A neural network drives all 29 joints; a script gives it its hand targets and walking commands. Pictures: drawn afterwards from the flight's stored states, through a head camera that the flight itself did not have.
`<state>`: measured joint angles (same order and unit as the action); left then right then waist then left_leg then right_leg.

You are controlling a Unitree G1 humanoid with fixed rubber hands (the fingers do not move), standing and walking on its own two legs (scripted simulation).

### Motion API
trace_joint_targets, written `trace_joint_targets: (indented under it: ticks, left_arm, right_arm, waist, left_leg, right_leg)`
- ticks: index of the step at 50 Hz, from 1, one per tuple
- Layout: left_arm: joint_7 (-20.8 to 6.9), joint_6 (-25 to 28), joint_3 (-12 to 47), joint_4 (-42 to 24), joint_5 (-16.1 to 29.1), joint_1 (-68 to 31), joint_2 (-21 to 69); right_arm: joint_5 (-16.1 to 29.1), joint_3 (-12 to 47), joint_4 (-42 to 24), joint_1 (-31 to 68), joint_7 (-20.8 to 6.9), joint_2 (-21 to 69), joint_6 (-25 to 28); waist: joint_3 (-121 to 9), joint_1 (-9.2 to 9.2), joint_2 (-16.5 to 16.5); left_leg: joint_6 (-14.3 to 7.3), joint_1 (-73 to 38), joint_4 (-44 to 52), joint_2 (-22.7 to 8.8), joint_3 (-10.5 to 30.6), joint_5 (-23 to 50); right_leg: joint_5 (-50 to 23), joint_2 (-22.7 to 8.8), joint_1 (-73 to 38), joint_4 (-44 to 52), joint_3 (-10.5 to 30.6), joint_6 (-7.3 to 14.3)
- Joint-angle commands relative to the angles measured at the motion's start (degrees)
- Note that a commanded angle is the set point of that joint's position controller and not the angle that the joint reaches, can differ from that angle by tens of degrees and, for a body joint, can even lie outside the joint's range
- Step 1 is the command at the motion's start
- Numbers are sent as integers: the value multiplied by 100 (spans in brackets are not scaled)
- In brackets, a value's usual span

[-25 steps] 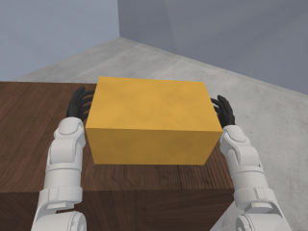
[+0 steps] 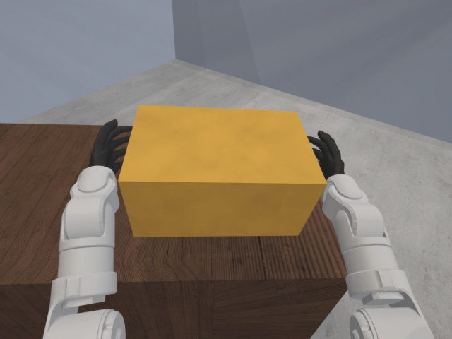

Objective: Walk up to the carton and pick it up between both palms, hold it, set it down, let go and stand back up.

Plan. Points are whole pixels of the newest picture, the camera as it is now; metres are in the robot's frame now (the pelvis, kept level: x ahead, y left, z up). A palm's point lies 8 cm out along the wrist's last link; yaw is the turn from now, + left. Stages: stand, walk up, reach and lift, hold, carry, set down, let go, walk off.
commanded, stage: hold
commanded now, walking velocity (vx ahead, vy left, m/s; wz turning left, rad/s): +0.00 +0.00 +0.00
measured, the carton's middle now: (219, 170) +0.38 +0.00 +0.15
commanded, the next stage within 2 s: none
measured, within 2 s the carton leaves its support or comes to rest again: neither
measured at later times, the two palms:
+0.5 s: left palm (99, 163) +0.35 +0.20 +0.19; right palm (328, 172) +0.35 -0.19 +0.17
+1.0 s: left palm (97, 165) +0.35 +0.20 +0.18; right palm (326, 171) +0.35 -0.18 +0.17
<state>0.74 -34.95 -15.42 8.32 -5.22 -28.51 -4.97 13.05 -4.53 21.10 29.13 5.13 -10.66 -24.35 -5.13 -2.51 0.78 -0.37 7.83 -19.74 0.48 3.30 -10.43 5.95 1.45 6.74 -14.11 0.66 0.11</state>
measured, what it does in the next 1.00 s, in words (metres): stands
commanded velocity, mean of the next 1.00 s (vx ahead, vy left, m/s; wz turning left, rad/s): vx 0.00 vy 0.00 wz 0.00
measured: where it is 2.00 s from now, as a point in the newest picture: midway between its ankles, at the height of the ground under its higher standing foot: outside the picture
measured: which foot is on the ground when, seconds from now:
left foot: down 0.00-1.00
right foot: down 0.00-1.00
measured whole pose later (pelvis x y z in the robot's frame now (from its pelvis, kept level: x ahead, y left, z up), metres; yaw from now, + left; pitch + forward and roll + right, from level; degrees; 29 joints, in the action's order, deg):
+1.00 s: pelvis +0.00 +0.00 +0.00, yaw +1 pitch -2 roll -1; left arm -1.0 -37.3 -17.8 9.5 -7.1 -31.0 -4.9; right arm 10.7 -6.4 21.8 31.5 4.8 -8.9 -27.2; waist -4.6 -3.2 1.0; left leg -0.4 7.1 -19.6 0.9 4.1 -10.0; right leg 6.0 1.1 5.5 -13.9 -0.3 0.1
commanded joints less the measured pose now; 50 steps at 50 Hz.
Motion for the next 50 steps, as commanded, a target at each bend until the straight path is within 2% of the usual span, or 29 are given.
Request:
trace_joint_targets:
  ticks: [1, 5, 10, 18, 27, 41, 50]
  left_arm:
    - [-978, 62, 2807, -1033, 756, -3742, 2893]
    - [-1099, -46, 2714, -860, 713, -3952, 2918]
    - [-1163, 2, 2672, -701, 710, -4182, 3010]
    - [-1140, 76, 2594, -577, 666, -4173, 3057]
    - [-1066, 75, 2605, -674, 687, -4103, 3040]
    - [-1144, 28, 2639, -862, 695, -4041, 2928]
    - [-1152, 33, 2656, -910, 689, -3987, 2922]
  right_arm:
    - [690, 2359, -2166, 4933, -780, 3004, 220]
    - [476, 2017, -1876, 4975, -841, 2965, 125]
    - [341, 1820, -1751, 5081, -912, 2971, 124]
    - [357, 1897, -1739, 5240, -1000, 2983, 216]
    - [537, 2117, -1956, 5312, -975, 3053, 243]
    - [508, 2056, -1992, 5035, -877, 3005, 156]
    - [502, 2077, -2083, 5008, -879, 2966, 159]
  waist:
    - [-2206, 51, -92]
    - [-1976, -117, -200]
    - [-2100, -226, -349]
    - [-2218, -105, -298]
    - [-2313, 38, -134]
    - [-2291, -125, -239]
    - [-2249, -115, -254]
  left_leg:
    - [226, -156, 283, 239, -221, 1492]
    - [238, -76, 438, 207, -228, 929]
    - [319, -208, 403, 202, -182, 934]
    - [335, -296, 320, 190, -149, 1248]
    - [265, -255, 264, 205, -195, 1502]
    - [308, -263, 267, 252, -198, 1445]
    - [340, -316, 247, 240, -178, 1532]
  right_leg:
    - [-1272, 122, -1319, -87, -27, -8]
    - [-732, 64, -1177, 28, -26, 50]
    - [-655, 75, -1150, 22, -102, 80]
    - [-703, 138, -1163, -27, -177, 85]
    - [-962, 176, -1242, -70, -133, 70]
    - [-1209, 118, -1377, -80, -101, 28]
    - [-1190, 139, -1337, -88, -145, 36]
